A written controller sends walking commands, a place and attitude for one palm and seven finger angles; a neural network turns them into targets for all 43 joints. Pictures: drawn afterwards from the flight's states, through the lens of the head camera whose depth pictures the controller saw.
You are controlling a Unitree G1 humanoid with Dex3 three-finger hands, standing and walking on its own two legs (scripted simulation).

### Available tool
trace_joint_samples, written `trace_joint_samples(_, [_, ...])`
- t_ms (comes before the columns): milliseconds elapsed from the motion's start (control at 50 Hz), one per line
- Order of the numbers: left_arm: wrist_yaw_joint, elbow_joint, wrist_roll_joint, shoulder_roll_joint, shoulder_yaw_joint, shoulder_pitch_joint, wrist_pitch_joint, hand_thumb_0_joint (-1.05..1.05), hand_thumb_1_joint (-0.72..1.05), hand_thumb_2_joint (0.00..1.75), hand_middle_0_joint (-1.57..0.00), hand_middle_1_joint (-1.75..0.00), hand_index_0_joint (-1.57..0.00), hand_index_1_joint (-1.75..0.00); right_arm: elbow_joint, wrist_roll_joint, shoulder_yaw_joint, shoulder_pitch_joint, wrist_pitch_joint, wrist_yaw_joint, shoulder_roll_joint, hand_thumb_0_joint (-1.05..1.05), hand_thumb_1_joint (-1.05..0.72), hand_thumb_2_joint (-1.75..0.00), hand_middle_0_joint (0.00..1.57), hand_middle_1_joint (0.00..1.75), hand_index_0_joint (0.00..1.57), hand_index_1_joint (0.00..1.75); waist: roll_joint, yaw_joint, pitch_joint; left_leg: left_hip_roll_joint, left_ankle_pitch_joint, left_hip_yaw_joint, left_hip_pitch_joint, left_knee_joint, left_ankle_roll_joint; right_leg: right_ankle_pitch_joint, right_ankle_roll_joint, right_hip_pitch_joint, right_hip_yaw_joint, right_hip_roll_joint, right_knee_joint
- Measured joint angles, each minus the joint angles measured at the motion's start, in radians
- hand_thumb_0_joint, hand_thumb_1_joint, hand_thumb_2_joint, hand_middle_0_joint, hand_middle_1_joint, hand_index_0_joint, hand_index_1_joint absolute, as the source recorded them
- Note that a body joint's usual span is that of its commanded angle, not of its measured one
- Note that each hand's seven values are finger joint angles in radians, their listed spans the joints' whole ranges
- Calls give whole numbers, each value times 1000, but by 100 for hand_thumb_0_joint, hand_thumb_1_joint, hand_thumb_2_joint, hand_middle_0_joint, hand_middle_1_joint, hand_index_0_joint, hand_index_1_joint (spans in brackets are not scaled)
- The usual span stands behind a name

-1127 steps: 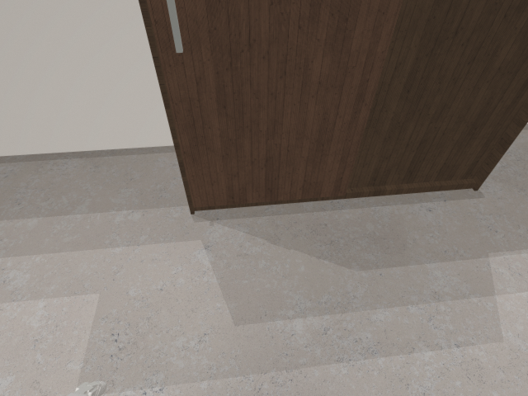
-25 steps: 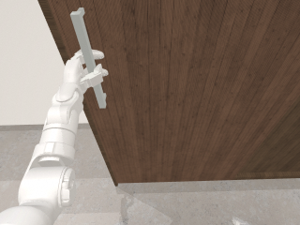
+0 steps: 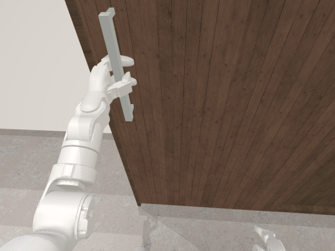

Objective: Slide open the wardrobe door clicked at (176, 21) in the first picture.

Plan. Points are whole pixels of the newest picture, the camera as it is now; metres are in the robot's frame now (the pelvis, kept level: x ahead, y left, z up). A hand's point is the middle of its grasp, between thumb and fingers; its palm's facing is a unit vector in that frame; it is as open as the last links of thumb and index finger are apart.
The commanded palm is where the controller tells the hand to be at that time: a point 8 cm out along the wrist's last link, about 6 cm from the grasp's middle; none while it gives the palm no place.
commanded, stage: tug the door sideways, standing still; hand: left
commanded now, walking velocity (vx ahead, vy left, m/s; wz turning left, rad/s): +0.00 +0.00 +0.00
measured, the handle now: (121, 73) +0.48 +0.15 +0.20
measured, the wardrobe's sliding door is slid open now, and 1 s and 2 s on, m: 0.00 0.08 0.22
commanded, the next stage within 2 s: step sideways, sliding the door along in 0.42 s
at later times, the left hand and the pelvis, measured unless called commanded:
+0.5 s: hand (140, 86) +0.43 +0.09 +0.20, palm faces +0.04 -1.00 -0.04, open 5.5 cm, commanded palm +0.41 +0.09 +0.20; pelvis -0.01 +0.00 +0.00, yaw +2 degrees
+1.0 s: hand (160, 87) +0.44 +0.05 +0.19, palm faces +0.08 -0.99 -0.13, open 5.7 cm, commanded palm +0.42 +0.08 +0.20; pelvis -0.02 -0.06 -0.01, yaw -1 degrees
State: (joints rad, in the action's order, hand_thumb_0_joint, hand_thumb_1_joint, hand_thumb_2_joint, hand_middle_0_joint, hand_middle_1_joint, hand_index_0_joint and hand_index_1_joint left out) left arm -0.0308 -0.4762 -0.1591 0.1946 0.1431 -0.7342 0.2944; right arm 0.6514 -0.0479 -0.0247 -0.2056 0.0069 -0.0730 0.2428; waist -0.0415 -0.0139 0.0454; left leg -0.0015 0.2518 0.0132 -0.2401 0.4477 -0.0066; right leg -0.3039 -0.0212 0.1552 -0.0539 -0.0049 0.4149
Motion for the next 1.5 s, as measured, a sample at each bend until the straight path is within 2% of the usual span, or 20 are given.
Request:
trace_joint_samples(540, [-97,-154,-3,-75,-125,-126,-79,0,80,81,-36,-140,-30,-140,83,14,-5,-44,-69,23,-19,1,-91,-90,20,29,20,30,2,-7,-14,19,-14,-25,-38,25,-5,-4,6,33,-26,18,39])
trace_joint_samples(600, [-55,-182,34,-31,-117,-110,-168,0,76,81,-37,-140,-33,-140,77,21,-13,-13,-59,13,-15,1,-91,-90,20,30,20,30,-6,6,-13,5,-4,-2,-56,46,-7,-4,9,62,-1,7,61])
trace_joint_samples(680, [-48,-191,35,22,-106,-94,-264,-2,73,82,-41,-140,-33,-140,42,22,4,5,-53,-4,-20,1,-91,-90,20,30,21,30,-9,19,-45,-12,18,37,-67,90,-5,-23,14,113,33,-3,152])
trace_joint_samples(760, [-51,-185,20,62,-82,-91,-297,-3,73,84,-43,-140,-31,-140,27,24,13,2,-40,-11,-31,1,-91,-90,20,30,20,30,-6,22,-91,-35,44,57,-58,135,8,-113,20,171,52,-22,313])
trace_joint_samples(820, [-54,-185,15,77,-62,-99,-304,-3,74,86,-44,-140,-30,-140,28,18,9,-13,-19,-12,-30,1,-91,-90,20,30,20,30,-15,18,-119,-65,68,45,-62,183,31,-127,8,161,40,-29,280])
trace_joint_samples(860, [-58,-185,22,80,-47,-108,-309,-3,74,86,-45,-140,-29,-140,38,9,7,-21,-6,-14,-23,1,-90,-90,20,30,20,30,-34,25,-138,-94,98,23,-85,257,28,-29,-20,139,4,-44,239])
trace_joint_samples(900, [-59,-182,40,68,-35,-110,-318,-3,74,86,-45,-140,-29,-140,68,5,12,-24,5,-21,-17,1,-91,-90,20,30,20,30,-33,42,-149,-77,205,-11,-145,422,10,-41,-55,124,-31,-46,240])
trace_joint_samples(960, [-57,-157,57,44,-36,-101,-340,-3,74,86,-45,-140,-30,-140,99,11,23,-29,1,-29,-3,1,-91,-90,20,30,20,30,-3,23,-170,-35,230,-5,-213,634,9,-41,-76,91,-36,-31,192])
trace_joint_samples(1000, [-55,-127,68,34,-38,-85,-360,-3,73,86,-46,-140,-31,-140,98,20,29,-30,-4,-31,9,1,-91,-90,20,29,20,30,11,13,-184,-29,201,27,-226,644,14,-23,-80,74,-35,-22,154])
trace_joint_samples(1080, [-55,-54,83,23,-50,-59,-386,-5,72,84,-49,-140,-33,-140,69,36,39,-13,-4,-38,20,1,-91,-90,20,29,20,30,34,2,-206,-36,147,98,-198,479,23,-11,-87,63,-48,-13,118])
trace_joint_samples(1140, [-59,5,88,24,-64,-44,-394,-6,72,82,-51,-140,-35,-140,41,37,42,19,-8,-44,18,1,-91,-90,20,29,20,30,49,-7,-215,-43,58,149,-131,266,22,-26,-92,79,-55,-21,140])
trace_joint_samples(1160, [-63,23,87,27,-69,-37,-396,-6,72,82,-51,-140,-35,-140,30,35,41,30,-12,-45,17,1,-91,-90,20,29,20,30,50,-11,-212,-51,-15,164,-91,168,11,-37,-88,98,-56,-28,175])
trace_joint_samples(1180, [-69,41,82,32,-73,-32,-397,-7,72,81,-51,-140,-35,-140,17,34,43,43,-18,-43,19,1,-91,-90,20,29,20,30,42,-15,-209,-64,-49,165,-55,97,-6,-47,-64,137,-60,-39,248])
trace_joint_samples(1200, [-72,50,72,41,-75,-37,-402,-7,73,80,-51,-140,-35,-140,13,31,51,67,-25,-39,8,1,-91,-90,20,29,20,30,49,-11,-223,-68,-16,165,-54,103,-6,-91,-27,189,-38,-42,371])
trace_joint_samples(1240, [-69,52,59,52,-63,-54,-407,-7,74,80,-50,-140,-34,-140,12,27,54,119,-38,-15,-14,1,-91,-90,20,29,20,30,54,-18,-272,-87,14,160,-43,137,12,-161,-7,279,35,-60,623])
trace_joint_samples(1280, [-71,67,53,58,-49,-56,-390,-6,75,80,-49,-140,-32,-140,6,26,43,152,-47,6,-29,1,-91,-90,20,29,20,30,32,-24,-300,-128,13,144,-32,144,35,-172,2,345,56,-46,722])
trace_joint_samples(1340, [-71,60,46,53,-46,-73,-375,-5,77,81,-48,-140,-30,-140,-4,18,33,158,-53,26,-54,1,-91,-90,20,29,20,30,1,-53,-312,-193,1,113,-25,136,69,-99,22,388,76,22,648])
trace_joint_samples(1400, [-72,39,42,52,-54,-94,-363,-5,79,82,-47,-140,-26,-140,-10,6,20,130,-57,34,-78,1,-91,-90,20,30,20,30,-11,-86,-307,-248,-2,71,-23,132,107,-30,42,352,71,87,496])
trace_joint_samples(1440, [-76,26,36,56,-60,-105,-358,-5,80,83,-47,-140,-23,-140,-11,-2,13,106,-62,36,-89,1,-90,-90,20,30,21,30,-17,-106,-298,-281,2,37,-30,142,128,-3,53,298,49,103,407])
trace_joint_samples(1500, [-91,13,30,79,-57,-123,-346,-5,80,84,-46,-140,-19,-140,-8,-12,4,75,-77,39,-97,1,-90,-90,20,30,21,30,-9,-131,-278,-317,32,-13,-60,194,158,46,63,185,4,93,276])
